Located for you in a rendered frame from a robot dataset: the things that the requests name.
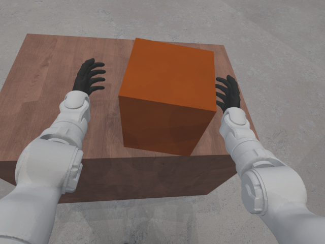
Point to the robot left upper arm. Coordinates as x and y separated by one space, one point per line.
49 169

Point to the robot left hand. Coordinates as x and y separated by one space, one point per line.
84 81

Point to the pedestal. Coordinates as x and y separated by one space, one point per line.
44 71

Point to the robot right hand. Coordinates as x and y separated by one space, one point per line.
231 97

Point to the right robot forearm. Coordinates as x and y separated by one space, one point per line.
241 143

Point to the robot right upper arm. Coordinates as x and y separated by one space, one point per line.
278 197

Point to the left robot forearm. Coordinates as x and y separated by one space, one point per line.
69 128

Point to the carton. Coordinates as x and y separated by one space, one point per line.
167 98

